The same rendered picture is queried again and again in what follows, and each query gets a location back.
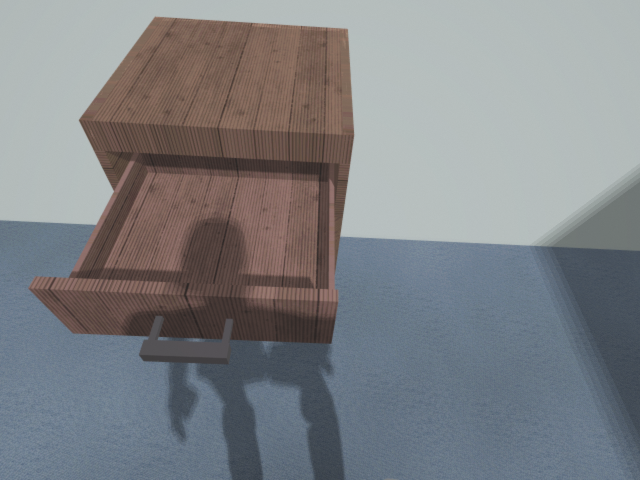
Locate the drawer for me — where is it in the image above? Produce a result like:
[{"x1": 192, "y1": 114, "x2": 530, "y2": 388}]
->
[{"x1": 28, "y1": 153, "x2": 338, "y2": 344}]

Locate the handle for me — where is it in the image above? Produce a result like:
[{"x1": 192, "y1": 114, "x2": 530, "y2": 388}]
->
[{"x1": 139, "y1": 316, "x2": 233, "y2": 364}]

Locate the cabinet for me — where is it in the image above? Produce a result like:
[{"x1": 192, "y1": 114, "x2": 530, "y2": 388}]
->
[{"x1": 79, "y1": 17, "x2": 354, "y2": 270}]

